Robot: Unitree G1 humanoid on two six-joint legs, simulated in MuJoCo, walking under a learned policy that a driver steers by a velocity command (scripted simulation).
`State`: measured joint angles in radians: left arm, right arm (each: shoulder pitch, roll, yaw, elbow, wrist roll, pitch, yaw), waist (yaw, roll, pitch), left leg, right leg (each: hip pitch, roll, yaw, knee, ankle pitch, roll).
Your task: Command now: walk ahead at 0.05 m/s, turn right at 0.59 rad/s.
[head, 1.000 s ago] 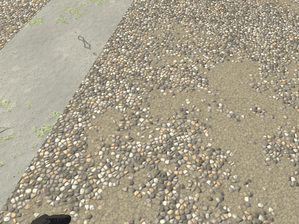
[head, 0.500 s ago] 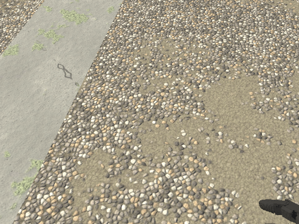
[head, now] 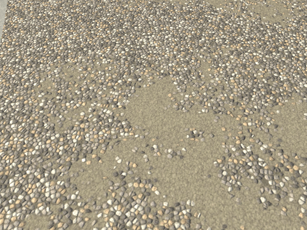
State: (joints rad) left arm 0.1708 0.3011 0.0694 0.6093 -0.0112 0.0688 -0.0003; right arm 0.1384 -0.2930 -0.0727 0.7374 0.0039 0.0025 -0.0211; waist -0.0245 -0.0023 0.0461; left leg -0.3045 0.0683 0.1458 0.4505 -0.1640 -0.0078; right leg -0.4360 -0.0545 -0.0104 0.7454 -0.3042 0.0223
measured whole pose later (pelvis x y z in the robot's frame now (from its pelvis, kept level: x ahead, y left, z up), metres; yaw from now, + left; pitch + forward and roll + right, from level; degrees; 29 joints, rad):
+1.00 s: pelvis +0.02 +0.00 +0.00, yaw -7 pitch -2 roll +0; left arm 0.21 0.22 0.05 0.85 0.01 0.01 0.03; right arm 0.18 -0.22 -0.02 0.94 -0.01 -0.01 -0.02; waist 0.00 0.00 0.04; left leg -0.19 0.01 0.00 0.52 -0.30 -0.01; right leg -0.24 0.03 0.05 0.52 -0.25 -0.01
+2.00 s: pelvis +0.02 +0.01 +0.00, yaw -6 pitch -1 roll +0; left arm 0.22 0.19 0.02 1.11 0.00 0.01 0.05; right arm 0.28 -0.19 -0.01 1.09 0.00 -0.01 -0.04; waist 0.00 0.00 0.04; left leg -0.18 -0.01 0.00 0.48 -0.28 0.01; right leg -0.22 0.01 0.05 0.48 -0.24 0.01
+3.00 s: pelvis +0.21 -0.04 +0.00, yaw -6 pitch +2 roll +0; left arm 0.52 0.17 0.01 1.09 -0.01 -0.09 0.02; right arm 0.02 -0.24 -0.03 0.87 0.03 -0.09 0.03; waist 0.09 0.03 0.01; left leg -0.67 0.08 0.03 0.65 0.00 0.04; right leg 0.12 0.03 -0.03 0.15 -0.32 -0.03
